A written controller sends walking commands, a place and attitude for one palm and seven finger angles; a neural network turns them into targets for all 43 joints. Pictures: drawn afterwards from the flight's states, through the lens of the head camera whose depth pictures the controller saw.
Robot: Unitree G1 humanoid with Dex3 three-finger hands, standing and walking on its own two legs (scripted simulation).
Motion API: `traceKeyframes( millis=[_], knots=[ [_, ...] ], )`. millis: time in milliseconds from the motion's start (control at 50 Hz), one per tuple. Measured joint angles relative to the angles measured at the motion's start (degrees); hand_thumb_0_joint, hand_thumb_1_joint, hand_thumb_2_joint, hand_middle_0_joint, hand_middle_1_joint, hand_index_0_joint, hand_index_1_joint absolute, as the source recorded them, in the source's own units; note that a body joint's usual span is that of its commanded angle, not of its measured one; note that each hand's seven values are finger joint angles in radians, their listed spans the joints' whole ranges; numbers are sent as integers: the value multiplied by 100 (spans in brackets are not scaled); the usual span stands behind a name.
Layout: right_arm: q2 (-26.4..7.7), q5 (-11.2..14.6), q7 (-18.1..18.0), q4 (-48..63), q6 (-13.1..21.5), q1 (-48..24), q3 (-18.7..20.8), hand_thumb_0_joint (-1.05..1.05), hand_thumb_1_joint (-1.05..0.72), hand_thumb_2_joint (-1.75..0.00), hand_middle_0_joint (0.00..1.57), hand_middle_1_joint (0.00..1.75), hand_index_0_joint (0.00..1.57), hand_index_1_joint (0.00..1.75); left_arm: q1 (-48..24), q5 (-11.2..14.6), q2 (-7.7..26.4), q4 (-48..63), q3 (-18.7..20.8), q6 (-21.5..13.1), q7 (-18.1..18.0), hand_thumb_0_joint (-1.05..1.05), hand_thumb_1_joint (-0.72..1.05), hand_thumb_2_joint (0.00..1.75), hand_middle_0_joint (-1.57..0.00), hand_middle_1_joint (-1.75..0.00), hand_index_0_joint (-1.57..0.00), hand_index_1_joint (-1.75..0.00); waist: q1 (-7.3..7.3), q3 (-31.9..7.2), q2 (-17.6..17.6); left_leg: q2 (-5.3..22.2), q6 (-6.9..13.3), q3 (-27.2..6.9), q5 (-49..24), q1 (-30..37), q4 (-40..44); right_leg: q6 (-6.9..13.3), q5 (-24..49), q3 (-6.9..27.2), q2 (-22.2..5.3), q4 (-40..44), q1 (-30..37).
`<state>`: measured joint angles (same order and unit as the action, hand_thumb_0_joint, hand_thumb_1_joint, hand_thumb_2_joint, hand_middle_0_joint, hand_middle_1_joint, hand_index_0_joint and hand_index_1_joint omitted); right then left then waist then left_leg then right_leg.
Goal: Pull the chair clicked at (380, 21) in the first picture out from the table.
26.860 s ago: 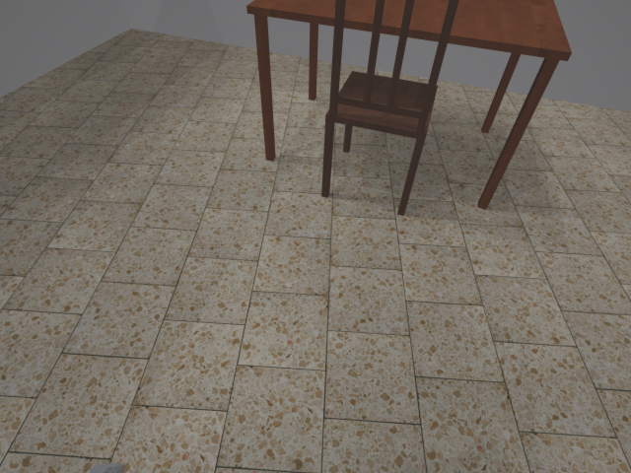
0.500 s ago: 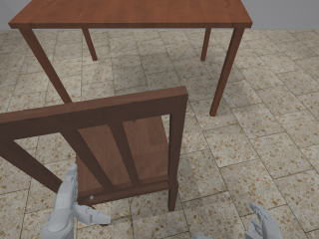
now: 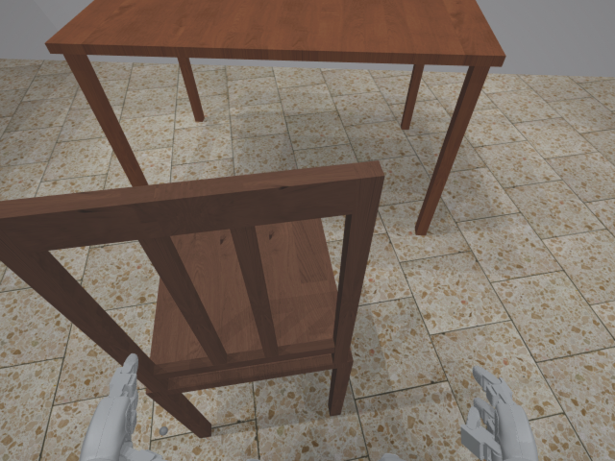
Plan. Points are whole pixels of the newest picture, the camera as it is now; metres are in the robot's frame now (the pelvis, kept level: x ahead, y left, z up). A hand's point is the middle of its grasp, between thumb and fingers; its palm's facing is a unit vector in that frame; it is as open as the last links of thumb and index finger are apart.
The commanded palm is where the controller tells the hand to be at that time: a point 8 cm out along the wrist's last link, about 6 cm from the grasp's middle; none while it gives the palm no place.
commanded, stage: draw the hand back to the body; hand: left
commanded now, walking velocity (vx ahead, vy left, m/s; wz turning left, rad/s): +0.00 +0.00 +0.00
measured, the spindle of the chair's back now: (194, 312) +0.32 +0.18 -0.01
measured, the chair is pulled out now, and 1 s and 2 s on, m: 0.57 0.57 0.56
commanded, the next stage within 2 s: step back with the hand held close in 1.70 s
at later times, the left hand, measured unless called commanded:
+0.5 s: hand (134, 412) +0.17 +0.19 +0.05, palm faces +0.00 -1.00 -0.09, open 17.5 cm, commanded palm +0.13 +0.26 +0.07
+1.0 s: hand (50, 370) +0.19 +0.24 +0.14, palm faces +0.39 -0.83 -0.40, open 13.9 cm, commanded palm +0.15 +0.29 +0.17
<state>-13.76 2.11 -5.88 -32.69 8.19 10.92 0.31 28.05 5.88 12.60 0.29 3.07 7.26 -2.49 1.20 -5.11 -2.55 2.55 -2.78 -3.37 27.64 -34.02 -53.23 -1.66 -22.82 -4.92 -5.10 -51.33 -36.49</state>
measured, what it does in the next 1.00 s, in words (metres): stands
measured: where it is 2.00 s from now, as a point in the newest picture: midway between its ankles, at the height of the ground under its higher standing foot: outside the picture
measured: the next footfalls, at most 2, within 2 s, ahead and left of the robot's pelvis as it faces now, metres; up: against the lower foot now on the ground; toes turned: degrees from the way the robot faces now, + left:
none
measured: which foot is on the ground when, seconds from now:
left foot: down 0.00-1.00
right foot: down 0.00-1.00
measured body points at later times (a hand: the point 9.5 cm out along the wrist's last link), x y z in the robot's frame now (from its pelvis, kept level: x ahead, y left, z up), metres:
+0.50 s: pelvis -0.01 +0.00 -0.02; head +0.03 +0.00 +0.43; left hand +0.17 +0.25 +0.06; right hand +0.18 -0.24 -0.09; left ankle -0.01 +0.15 -0.69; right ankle +0.03 -0.14 -0.69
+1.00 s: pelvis +0.01 +0.00 +0.04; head +0.00 -0.02 +0.48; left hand +0.16 +0.28 +0.16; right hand +0.21 -0.22 -0.04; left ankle -0.01 +0.15 -0.69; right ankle +0.03 -0.14 -0.69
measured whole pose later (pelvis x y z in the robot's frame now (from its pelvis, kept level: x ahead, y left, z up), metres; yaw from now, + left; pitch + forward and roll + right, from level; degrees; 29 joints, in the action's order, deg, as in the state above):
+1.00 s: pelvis +0.01 +0.00 +0.04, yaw -1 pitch -3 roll -1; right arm -12.8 1.8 -7.0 -35.6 6.0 9.3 -0.3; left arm 34.0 3.2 17.2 21.6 10.7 -0.9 -10.9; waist -3.7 0.3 -4.4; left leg 2.8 -2.4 -1.6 22.0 -11.5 -36.1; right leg -2.0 -17.4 -4.5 -4.3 -35.1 -14.7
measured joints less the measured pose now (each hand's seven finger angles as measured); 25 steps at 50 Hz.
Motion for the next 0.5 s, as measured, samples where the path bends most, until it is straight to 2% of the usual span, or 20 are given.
traceKeyframes(
  millis=[140,160,240,320,380,440,500],
  knots=[
    [48,20,-35,-9,37,-12,44,1,-90,-89,20,30,21,30,463,2,50,345,17,-48,52,-1,-54,20,-1,0,-1,0,-3,-29,2,6,3,-48,74,-120,-158,-2,-53,-37,4,-101,-78],
    [52,23,-41,-13,71,-15,49,1,-90,-89,20,30,21,30,542,128,28,426,31,-133,73,-1,-54,20,0,0,-1,0,2,-30,-1,6,3,-59,85,-147,-188,-3,-60,-46,3,-119,-95],
    [80,35,-19,-127,280,-23,96,1,-90,-89,20,30,21,30,721,508,-38,796,121,-966,295,-1,-54,20,0,0,-1,0,-65,-40,36,17,-6,-90,158,-323,-386,-1,-113,-62,11,-276,-248],
    [134,75,89,-296,355,-109,147,1,-90,-89,20,30,21,30,657,687,-6,1031,315,-1836,628,-1,-54,20,0,0,-1,0,-106,-39,44,31,-17,-111,238,-467,-594,10,-175,-65,22,-458,-384],
    [192,119,183,-366,338,-210,163,1,-90,-89,20,30,20,30,575,802,57,1028,480,-2383,1009,-1,-54,20,0,0,-1,0,-91,-40,28,49,-22,-100,285,-559,-723,17,-205,-43,39,-581,-487],
    [232,178,234,-344,313,-265,149,1,-90,-89,20,30,21,30,529,956,159,1016,605,-2621,1433,-1,-54,20,0,0,0,0,-73,-23,5,62,-20,-72,312,-578,-789,17,-219,-8,53,-651,-528],
    [263,248,196,-278,267,-270,120,1,-90,-89,20,30,21,30,595,1110,243,1085,740,-2461,1619,-1,-54,20,0,0,-1,0,-59,14,-15,76,-22,-32,298,-435,-718,9,-199,26,69,-595,-411]
  ],
)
